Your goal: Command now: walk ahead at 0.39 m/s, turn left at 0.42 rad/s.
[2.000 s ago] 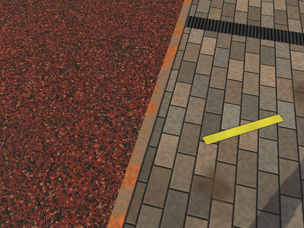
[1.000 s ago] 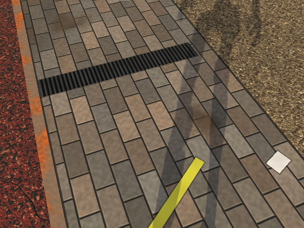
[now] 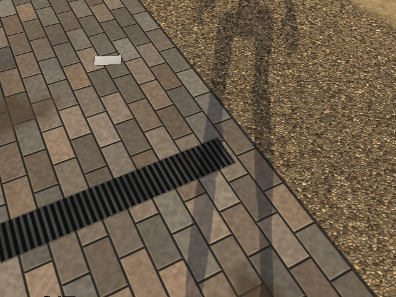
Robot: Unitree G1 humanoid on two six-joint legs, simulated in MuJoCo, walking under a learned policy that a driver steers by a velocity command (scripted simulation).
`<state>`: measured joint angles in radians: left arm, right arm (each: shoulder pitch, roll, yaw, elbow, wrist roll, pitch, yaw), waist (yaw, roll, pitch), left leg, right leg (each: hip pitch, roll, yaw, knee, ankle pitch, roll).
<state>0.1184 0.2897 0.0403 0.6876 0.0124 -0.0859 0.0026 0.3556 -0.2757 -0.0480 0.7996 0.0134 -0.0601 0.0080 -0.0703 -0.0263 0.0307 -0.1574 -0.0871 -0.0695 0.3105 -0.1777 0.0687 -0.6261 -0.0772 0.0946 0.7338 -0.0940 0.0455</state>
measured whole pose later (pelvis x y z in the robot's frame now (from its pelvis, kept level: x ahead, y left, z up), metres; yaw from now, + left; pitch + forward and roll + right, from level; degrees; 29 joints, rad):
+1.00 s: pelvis +0.17 -0.01 -0.01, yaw +37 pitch +2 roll -1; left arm 0.08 0.30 0.08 0.78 -0.01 -0.01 0.00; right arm 0.18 -0.33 -0.07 0.57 0.01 0.05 -0.02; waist -0.02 0.01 0.04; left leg -0.33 -0.10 -0.20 0.52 -0.21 0.03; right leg -0.34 0.04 0.09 0.62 -0.33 0.06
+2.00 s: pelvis +0.17 +0.01 -0.01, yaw +67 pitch +0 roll -1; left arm 0.15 0.28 0.05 0.74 0.02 -0.01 0.00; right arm 0.16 -0.30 -0.04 0.62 -0.01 0.03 -0.02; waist 0.00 0.04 0.04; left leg -0.31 -0.08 -0.17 0.62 -0.39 0.00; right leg -0.24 0.02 0.03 0.50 -0.26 -0.01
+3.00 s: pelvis +0.18 +0.22 -0.04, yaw +67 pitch +1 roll -1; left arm 0.47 0.31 0.04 0.85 -0.02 -0.05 0.01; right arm 0.09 -0.29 -0.03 0.60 0.01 -0.08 0.03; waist 0.06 -0.01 0.03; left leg -0.50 0.00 0.03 0.69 -0.21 0.05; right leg -0.06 -0.05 0.09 0.77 -0.52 0.02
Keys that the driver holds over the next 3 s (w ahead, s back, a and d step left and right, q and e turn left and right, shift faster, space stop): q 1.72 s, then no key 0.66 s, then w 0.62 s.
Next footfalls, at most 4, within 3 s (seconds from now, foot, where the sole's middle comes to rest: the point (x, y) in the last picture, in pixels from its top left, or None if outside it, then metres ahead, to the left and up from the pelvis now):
0.16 right None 0.27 -0.14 -0.78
0.58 left None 0.18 0.11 -0.78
1.04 right None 0.29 -0.09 -0.78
1.46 left None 0.08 0.10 -0.78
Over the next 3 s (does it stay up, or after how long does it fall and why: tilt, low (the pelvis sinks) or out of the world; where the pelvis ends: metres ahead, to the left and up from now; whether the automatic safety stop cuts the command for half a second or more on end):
stays up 0.18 0.22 -0.04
